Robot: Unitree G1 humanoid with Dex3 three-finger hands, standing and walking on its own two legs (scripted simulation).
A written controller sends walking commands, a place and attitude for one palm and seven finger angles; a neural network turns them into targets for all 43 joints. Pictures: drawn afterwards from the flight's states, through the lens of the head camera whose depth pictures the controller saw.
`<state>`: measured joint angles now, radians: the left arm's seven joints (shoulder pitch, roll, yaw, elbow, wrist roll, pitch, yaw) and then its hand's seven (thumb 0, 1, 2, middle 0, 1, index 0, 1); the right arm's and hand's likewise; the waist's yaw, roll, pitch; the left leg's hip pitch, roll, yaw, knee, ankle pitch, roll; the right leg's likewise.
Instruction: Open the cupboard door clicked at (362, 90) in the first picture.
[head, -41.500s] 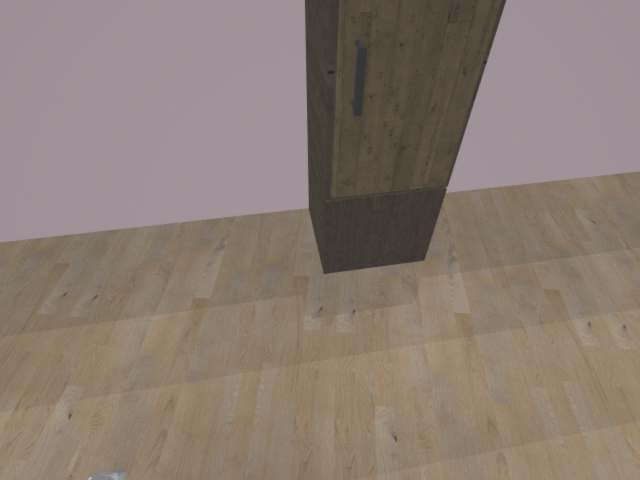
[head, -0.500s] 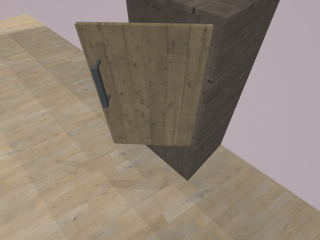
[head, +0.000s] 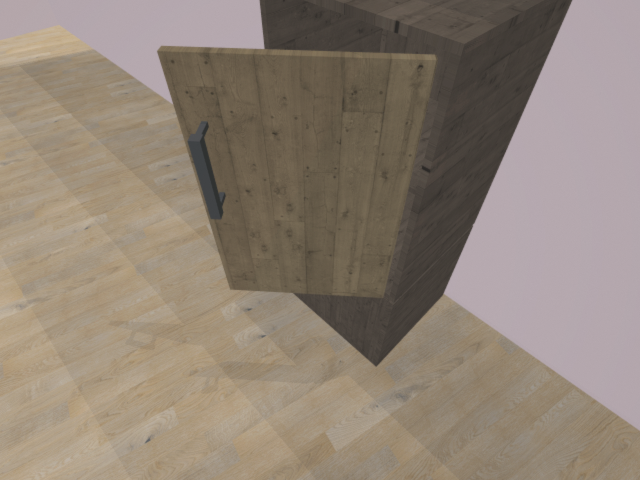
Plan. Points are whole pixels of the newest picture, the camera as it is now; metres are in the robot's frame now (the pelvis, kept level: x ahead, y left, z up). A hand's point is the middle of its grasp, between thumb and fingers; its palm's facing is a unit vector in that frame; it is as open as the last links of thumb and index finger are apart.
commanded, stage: look again from close up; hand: left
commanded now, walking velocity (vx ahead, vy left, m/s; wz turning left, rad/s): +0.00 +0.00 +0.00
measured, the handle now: (210, 172) +0.57 +0.23 +0.05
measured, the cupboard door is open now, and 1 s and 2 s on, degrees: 41 41 41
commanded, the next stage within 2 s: come to a stop and stand still in 0.34 s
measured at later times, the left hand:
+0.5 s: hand out of the picture +0.00 +0.18 -0.18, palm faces +0.02 -0.98 -0.20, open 7.4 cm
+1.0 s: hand out of the picture -0.05 +0.22 -0.18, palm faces +0.03 -0.98 -0.19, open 7.4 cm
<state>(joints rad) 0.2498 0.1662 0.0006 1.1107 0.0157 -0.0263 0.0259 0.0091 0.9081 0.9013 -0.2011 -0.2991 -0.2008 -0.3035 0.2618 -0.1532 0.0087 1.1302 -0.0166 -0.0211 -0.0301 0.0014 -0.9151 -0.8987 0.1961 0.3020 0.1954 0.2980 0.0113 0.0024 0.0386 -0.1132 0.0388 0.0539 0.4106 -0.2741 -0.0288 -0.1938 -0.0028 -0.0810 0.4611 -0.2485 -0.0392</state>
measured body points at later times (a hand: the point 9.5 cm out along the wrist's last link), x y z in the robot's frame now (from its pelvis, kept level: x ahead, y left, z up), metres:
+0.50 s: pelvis +0.00 +0.00 +0.00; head +0.01 +0.00 +0.45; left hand +0.00 +0.23 -0.16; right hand -0.01 -0.21 -0.16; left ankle -0.03 +0.14 -0.74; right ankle +0.00 -0.09 -0.74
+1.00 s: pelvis -0.04 +0.05 +0.00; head -0.05 +0.05 +0.45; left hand -0.05 +0.27 -0.16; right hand -0.04 -0.17 -0.16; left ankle -0.03 +0.14 -0.74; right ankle +0.00 -0.09 -0.74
